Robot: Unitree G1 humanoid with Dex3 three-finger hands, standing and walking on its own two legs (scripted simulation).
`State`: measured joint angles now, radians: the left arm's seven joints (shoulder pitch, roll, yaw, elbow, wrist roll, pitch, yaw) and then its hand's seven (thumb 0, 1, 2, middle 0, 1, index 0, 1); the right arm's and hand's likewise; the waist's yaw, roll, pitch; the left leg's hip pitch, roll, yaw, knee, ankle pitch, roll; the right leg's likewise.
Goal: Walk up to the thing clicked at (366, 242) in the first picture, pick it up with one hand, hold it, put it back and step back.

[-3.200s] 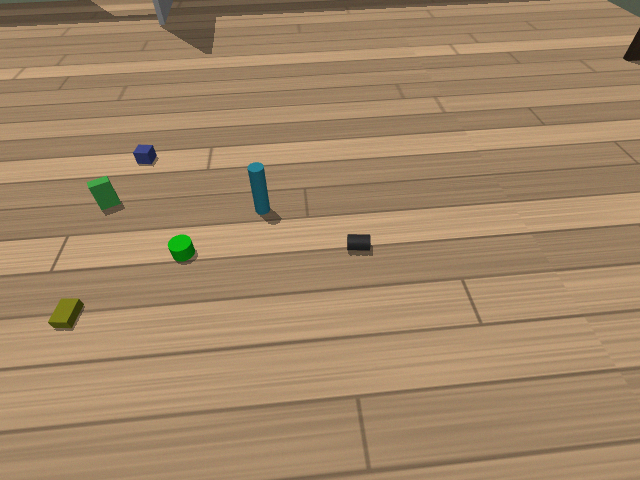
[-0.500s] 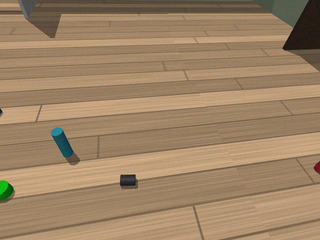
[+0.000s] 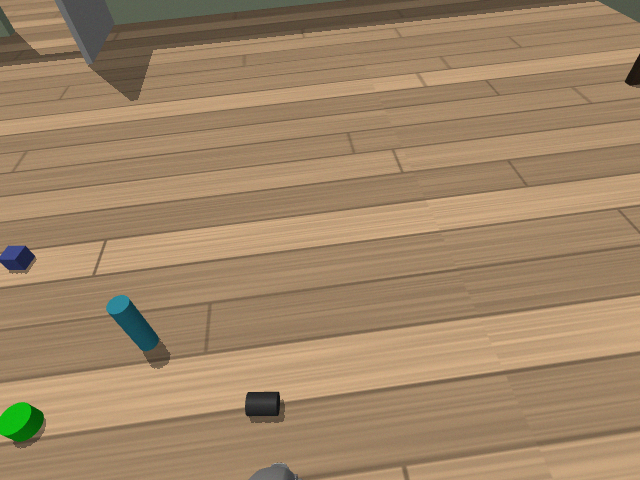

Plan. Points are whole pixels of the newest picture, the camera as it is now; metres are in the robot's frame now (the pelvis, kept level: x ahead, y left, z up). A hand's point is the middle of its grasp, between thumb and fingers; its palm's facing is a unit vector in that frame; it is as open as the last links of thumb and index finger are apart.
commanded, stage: walk up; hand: left
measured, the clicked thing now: (263, 403) +0.47 +0.26 -0.73
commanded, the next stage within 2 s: stand in 1.68 s
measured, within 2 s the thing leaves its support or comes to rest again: neither
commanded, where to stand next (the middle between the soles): +0.13 +0.03 m, yaw +1 degrees
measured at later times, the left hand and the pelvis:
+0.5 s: hand out of the picture +0.11 +0.27 -0.15, palm faces -0.02 -0.91 -0.42, open 7.4 cm; pelvis +0.08 +0.00 -0.01, yaw +1 degrees
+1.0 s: hand (157, 462) +0.19 +0.27 -0.14, palm faces +0.00 -0.93 -0.36, open 7.4 cm; pelvis +0.10 +0.01 +0.01, yaw +1 degrees
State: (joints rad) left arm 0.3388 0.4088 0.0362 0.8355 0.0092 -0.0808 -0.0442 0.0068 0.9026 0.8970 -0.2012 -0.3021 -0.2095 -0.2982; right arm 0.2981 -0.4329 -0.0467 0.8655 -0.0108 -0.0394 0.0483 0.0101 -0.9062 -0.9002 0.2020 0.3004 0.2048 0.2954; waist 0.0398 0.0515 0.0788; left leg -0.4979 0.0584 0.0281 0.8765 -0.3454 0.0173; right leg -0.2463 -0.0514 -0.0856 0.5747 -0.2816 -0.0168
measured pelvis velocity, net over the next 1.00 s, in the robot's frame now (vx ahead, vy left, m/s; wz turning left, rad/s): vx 0.10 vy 0.01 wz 0.02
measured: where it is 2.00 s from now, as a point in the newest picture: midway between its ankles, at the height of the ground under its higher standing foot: outside the picture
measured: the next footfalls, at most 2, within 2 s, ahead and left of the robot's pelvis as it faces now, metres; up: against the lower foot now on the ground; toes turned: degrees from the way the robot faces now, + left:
left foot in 0.12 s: +0.16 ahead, +0.14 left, +0.00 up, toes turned +3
right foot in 0.36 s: +0.13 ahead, -0.12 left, +0.00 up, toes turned -2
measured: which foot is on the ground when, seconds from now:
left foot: up 0.00-0.10, down 0.12-1.00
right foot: down 0.00-0.14, up 0.16-0.34, down 0.36-1.00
